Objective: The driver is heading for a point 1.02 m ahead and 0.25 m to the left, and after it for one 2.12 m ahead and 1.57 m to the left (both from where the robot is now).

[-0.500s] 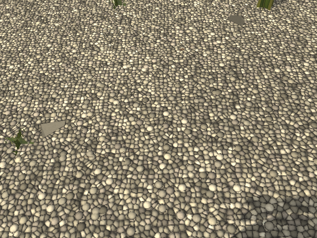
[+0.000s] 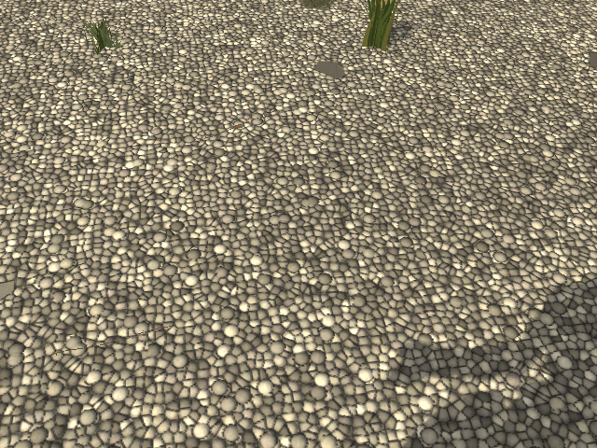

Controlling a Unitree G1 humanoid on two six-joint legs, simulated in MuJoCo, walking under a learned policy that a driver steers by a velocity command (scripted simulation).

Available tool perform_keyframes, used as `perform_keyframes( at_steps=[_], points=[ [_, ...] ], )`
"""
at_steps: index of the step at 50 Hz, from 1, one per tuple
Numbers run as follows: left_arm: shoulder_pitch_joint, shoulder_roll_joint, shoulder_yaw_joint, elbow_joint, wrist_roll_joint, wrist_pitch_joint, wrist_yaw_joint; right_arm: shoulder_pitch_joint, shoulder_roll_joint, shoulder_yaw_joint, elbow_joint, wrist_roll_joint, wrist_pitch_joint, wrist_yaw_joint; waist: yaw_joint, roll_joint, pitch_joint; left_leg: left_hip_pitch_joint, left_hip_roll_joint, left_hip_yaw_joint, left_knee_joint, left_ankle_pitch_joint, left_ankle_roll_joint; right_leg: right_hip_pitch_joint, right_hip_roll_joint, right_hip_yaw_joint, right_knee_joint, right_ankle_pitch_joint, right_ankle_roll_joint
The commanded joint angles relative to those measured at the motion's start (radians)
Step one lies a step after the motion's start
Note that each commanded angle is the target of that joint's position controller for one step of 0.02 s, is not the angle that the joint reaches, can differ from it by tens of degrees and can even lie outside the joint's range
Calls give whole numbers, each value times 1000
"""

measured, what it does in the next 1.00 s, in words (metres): walks ahead: right foot, then left foot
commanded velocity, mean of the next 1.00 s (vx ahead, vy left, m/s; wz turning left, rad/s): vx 0.41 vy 0.00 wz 0.06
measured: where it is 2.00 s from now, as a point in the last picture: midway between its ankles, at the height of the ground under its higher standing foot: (230, 269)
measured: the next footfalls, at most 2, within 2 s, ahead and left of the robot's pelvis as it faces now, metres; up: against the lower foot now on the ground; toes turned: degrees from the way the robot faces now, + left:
right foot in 0.24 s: +0.08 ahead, -0.13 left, +0.00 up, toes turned +0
left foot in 0.70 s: +0.45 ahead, +0.10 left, +0.00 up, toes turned +2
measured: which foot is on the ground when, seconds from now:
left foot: down 0.00-0.24, up 0.26-0.68, down 0.70-1.00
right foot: up 0.00-0.22, down 0.24-0.70, up 0.72-1.00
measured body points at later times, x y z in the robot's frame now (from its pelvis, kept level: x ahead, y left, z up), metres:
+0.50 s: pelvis +0.13 -0.04 +0.01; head +0.16 -0.06 +0.46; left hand +0.14 +0.24 -0.10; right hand +0.31 -0.29 -0.09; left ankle +0.26 +0.13 -0.67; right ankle +0.04 -0.13 -0.74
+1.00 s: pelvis +0.42 +0.02 +0.01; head +0.44 +0.04 +0.46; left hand +0.58 +0.30 -0.08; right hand +0.49 -0.25 -0.10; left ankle +0.41 +0.10 -0.74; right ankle +0.57 -0.15 -0.67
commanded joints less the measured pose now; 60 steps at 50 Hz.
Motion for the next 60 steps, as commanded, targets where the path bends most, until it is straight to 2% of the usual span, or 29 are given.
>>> perform_keyframes(
  at_steps=[1, 3, 5, 7, 11, 12, 13, 14, 15, 16, 18, 22, 25, 31, 33, 35, 36, 37, 38, 39, 40, 41, 42, 45, 51, 55, 58, 59, 60],
  points=[
    [-71, 128, 42, -79, -10, -26, -1, 28, -196, -44, -50, 12, -11, -10, -41, 257, 30, 85, 275, -384, -298, -363, 194, -172, -20, -86, 135, -86, 22],
    [-79, 128, 48, -87, -24, -41, -12, 79, -213, -48, -37, 20, -18, -22, -54, 233, 77, 117, 315, -430, -327, -348, 216, -276, -63, -65, 255, -148, 14],
    [-68, 91, 39, -77, -32, -62, -23, 84, -191, -44, -36, 34, -21, -23, -54, 199, 70, 155, 280, -364, -325, -275, 203, -279, -77, -87, 191, -130, -1],
    [-65, 59, 31, -68, -28, -81, -33, 59, -192, -45, -42, 40, -18, -17, -44, 198, 48, 99, 227, -265, -313, -153, 190, -138, -60, -127, 60, -68, -11],
    [93, 77, 49, -4, -30, -84, -41, 53, -161, -34, -44, 48, -11, 2, 38, 161, -22, -79, 178, -166, -188, -79, 157, 252, -21, -173, -167, 166, -29],
    [185, 101, 57, 12, -34, -83, -31, 30, -107, -15, -53, 38, -19, 7, 81, 118, -54, -178, 139, -119, -69, -100, 109, 387, -96, -77, -184, 132, -51],
    [288, 196, 77, 19, -23, -83, -18, -2, -25, 10, -88, 19, -35, 11, 108, -120, -86, -377, 31, 12, 267, -166, 30, 524, -311, 249, -283, 25, -133],
    [336, 271, 98, 28, -15, -91, -28, -38, -87, -6, -132, 44, -56, 3, 124, -245, -41, -560, -6, -9, 484, -313, 18, 486, -459, 563, -393, -144, -280],
    [284, 200, 75, 20, -17, -105, -31, -31, -153, -25, -122, 58, -67, 3, 93, -141, 40, -640, 61, -60, 609, -267, 33, 446, -453, 542, -406, -231, -291],
    [247, 152, 59, 11, -15, -114, -31, -22, -160, -28, -107, 62, -73, 11, 73, -108, 78, -662, 89, -65, 634, -161, 54, 423, -401, 448, -415, -219, -257],
    [189, 134, 48, 2, -14, -115, -33, -20, -143, -27, -91, 39, -80, 20, 42, -55, 95, -644, 126, -54, 590, -21, 56, 374, -339, 302, -438, -1, -212],
    [206, 128, 44, 16, -18, -107, -24, -66, -89, -11, -102, 27, -74, 37, 38, -39, 77, -559, 119, 2, 431, 154, 5, 306, -264, 89, -464, 367, -194],
    [240, 145, 46, 39, -21, -102, -14, -175, -53, 8, -138, 32, -76, 45, 68, -44, 95, -450, 84, 35, 212, 301, -13, 234, -231, -1, -479, 397, -177],
    [289, 173, 56, 92, -38, -93, -9, -267, -90, 2, -183, 43, -84, 71, 57, -49, 120, -378, 45, 27, 28, 304, 45, 344, -311, -8, -433, 481, -155],
    [278, 197, 64, 96, -33, -83, -5, -198, -127, -14, -172, 38, -83, 67, 8, -79, 45, -255, -1, 60, 25, 230, 80, 400, -310, -25, -313, 795, -131],
    [259, 190, 58, 88, -20, -70, 5, 82, -198, -51, -96, 37, -70, 47, -133, -75, -149, 149, -20, 78, 37, 242, 143, 294, -243, -104, 45, 972, -77],
    [337, 113, 34, 58, -2, -77, 6, 226, -284, -70, -76, 17, -63, 37, -129, 109, -314, 548, 218, -272, 70, 193, 259, -50, -151, -137, 426, 601, -24],
    [416, 28, 4, 70, -3, -99, -7, 253, -283, -63, -55, 30, -66, 51, -76, 308, -443, 708, 365, -741, -119, -80, 362, -295, -1, -25, 666, -195, 10],
    [289, 130, 28, 49, -34, -120, -16, 214, -203, -43, -60, 40, -64, 48, -110, 233, -319, 633, 329, -739, -201, -187, 315, -415, -55, 32, 752, -174, -1],
    [185, 159, 33, 14, -53, -135, -20, 135, -185, -36, -73, 39, -61, 44, -95, 162, -157, 468, 301, -594, -222, -121, 283, -456, -97, -1, 730, -80, -11],
    [136, 151, 30, 4, -38, -146, -15, 78, -178, -34, -86, 30, -61, 41, -65, 66, -83, 314, 266, -498, -240, -7, 272, -423, -136, -16, 672, 2, -15],
    [131, 147, 35, 4, -20, -146, -11, 43, -162, -30, -96, 17, -63, 41, -25, 48, -42, 196, 229, -425, -260, 104, 265, -365, -165, -17, 612, 51, -12],
    [155, 139, 37, 4, -13, -139, -11, 25, -147, -26, -103, 7, -65, 40, 9, 74, -44, 129, 204, -394, -284, 151, 269, -309, -182, -8, 580, 77, -7],
    [152, 111, 33, -7, 1, -114, -4, 29, -149, -29, -96, 26, -74, 32, 33, 100, -14, 9, 174, -312, -338, 193, 294, -279, -188, -29, 473, 109, 34],
    [-104, 70, 13, -80, -1, -126, -11, 133, -200, -45, -64, 41, -59, 2, -54, 92, 36, -38, 107, -222, -315, 195, 230, -243, -126, -47, 52, 447, 76],
    [-201, 96, 20, -111, -20, -141, -31, 205, -202, -47, -47, 52, -39, -6, -85, 105, 28, 43, 137, -304, -231, 130, 216, -193, -86, -29, -77, 438, 74],
    [-154, 134, 38, -109, -25, -154, -38, 197, -202, -50, -54, 46, -26, -11, -42, 149, 5, 106, 157, -385, -127, 151, 186, -100, -74, -29, -136, 308, 37],
    [-74, 150, 50, -89, -25, -158, -34, 186, -181, -44, -60, 44, -22, -10, 3, 152, -28, 90, 126, -377, -59, 180, 162, 18, -75, -46, -180, 301, 9],
    [45, 189, 66, -75, -10, -162, -26, 181, -131, -25, -73, 35, -25, -5, 62, 119, -132, 25, 69, -327, 126, 172, 127, 228, -160, 15, -167, 286, -44]
  ],
)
